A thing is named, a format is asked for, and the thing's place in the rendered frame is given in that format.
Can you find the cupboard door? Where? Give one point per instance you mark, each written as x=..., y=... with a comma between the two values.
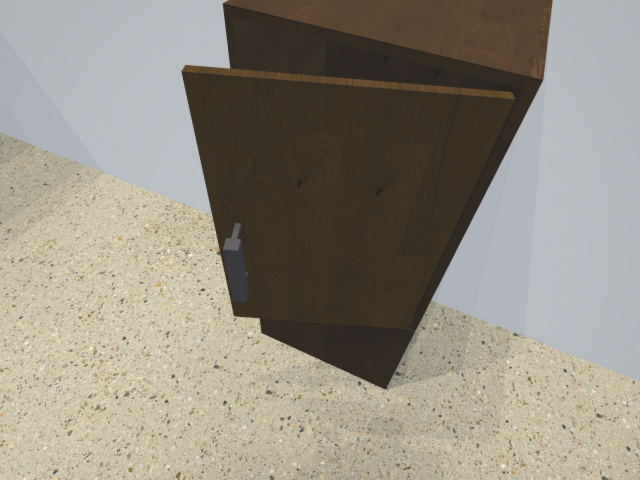
x=347, y=190

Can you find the handle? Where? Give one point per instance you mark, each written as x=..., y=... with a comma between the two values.
x=235, y=265

